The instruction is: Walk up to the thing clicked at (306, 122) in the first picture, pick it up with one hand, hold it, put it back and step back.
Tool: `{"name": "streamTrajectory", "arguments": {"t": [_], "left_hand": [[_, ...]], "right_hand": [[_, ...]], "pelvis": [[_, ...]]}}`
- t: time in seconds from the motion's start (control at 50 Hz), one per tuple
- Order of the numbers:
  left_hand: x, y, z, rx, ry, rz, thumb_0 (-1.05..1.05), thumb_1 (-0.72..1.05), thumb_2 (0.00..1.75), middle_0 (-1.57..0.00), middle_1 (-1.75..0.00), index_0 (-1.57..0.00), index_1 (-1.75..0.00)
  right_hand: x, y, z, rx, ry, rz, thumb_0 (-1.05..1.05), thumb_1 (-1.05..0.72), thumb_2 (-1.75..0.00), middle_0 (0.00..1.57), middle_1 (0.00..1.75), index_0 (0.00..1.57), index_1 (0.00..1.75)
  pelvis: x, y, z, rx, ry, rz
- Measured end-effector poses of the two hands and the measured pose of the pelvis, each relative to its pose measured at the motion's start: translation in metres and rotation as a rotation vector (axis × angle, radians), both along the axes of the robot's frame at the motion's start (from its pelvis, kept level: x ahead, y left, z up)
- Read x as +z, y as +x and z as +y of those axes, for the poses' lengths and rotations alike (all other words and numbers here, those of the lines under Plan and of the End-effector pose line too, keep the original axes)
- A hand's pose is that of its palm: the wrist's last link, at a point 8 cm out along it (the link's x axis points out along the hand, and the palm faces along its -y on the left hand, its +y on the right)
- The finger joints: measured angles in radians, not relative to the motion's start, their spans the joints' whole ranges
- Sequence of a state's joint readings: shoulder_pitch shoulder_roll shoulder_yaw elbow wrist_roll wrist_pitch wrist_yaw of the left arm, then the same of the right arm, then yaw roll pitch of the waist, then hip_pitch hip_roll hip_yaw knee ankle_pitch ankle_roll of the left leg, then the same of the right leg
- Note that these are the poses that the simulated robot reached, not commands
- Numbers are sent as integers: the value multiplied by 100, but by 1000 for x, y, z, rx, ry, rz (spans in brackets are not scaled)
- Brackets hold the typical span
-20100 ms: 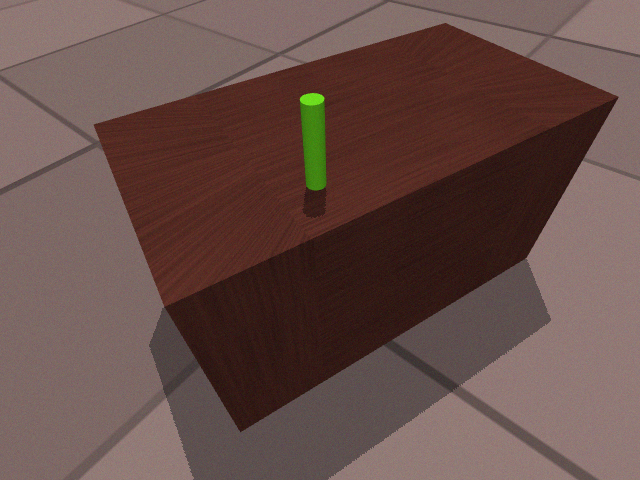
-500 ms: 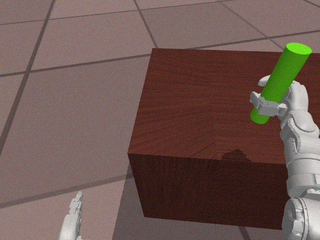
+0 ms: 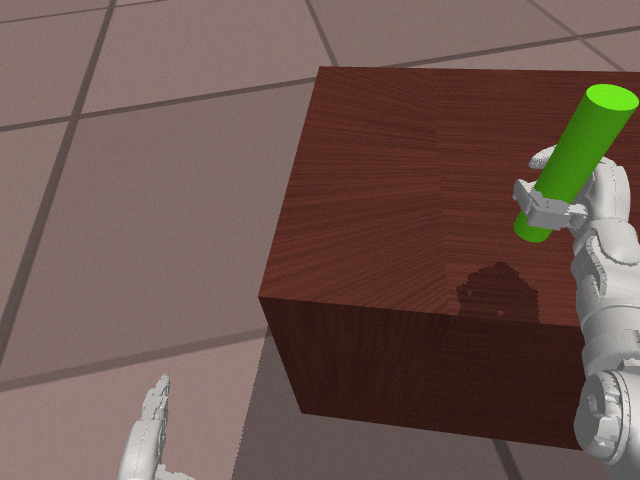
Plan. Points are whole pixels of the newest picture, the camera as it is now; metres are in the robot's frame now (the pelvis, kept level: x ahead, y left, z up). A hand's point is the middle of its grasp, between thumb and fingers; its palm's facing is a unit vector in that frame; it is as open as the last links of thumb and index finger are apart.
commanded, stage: crouch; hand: right
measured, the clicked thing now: (564, 174) +0.46 -0.21 +0.14
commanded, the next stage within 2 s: lower in 0.12 s
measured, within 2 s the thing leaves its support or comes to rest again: rests again in 1.16 s
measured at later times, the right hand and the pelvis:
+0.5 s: hand (525, 207) +0.48 -0.20 +0.07, palm faces +0.12 +0.99 +0.02, open 6.2 cm; pelvis +0.00 +0.00 -0.02, yaw +0 degrees
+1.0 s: hand (516, 217) +0.49 -0.20 +0.04, palm faces +0.14 +0.99 +0.01, open 6.2 cm; pelvis -0.01 +0.00 -0.04, yaw +0 degrees
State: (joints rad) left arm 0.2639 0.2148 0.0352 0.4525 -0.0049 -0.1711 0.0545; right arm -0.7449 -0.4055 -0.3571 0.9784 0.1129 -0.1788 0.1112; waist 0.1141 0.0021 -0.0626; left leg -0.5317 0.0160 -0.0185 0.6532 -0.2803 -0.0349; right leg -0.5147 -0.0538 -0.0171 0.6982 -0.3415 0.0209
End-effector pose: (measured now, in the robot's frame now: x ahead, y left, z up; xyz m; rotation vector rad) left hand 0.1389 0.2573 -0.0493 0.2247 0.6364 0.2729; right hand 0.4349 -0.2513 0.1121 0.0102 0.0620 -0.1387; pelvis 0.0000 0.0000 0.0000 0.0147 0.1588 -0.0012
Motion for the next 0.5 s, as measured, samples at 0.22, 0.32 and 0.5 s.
{"name": "streamTrajectory", "arguments": {"t": [0.22, 0.32, 0.5], "left_hand": [[-5, -1, -1, -3, 2, 25, -1, -53, 5, -6, -5, -7, -5], [-4, -1, 1, -2, 10, 17, -2, -53, 5, -6, -5, -6, -5], [-4, -5, 1, -20, 39, 14, -1, -54, 6, -6, -5, -6, -5]], "right_hand": [[-9, 9, -2, 3, -1, -8, -2, -1, -118, 90, 122, 94, 125], [-13, 12, 0, 10, 5, -5, -2, -1, -118, 90, 123, 94, 125], [-44, 15, 1, 17, 15, 13, -2, -1, -119, 89, 123, 94, 126]], "pelvis": [[-6, 3, -1, -1, 5, 32], [-8, 2, -2, -2, 4, 40], [-18, -4, -1, 0, 4, 79]]}}
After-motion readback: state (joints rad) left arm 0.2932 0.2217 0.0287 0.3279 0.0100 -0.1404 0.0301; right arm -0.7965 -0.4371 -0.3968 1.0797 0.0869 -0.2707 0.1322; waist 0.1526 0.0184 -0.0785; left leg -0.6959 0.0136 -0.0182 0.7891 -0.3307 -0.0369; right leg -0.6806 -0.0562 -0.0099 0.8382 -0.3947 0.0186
